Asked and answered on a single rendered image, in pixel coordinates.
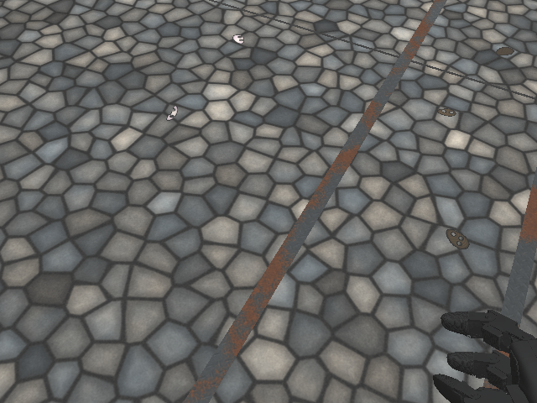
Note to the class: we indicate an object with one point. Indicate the right robot hand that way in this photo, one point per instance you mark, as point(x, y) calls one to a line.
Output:
point(515, 375)

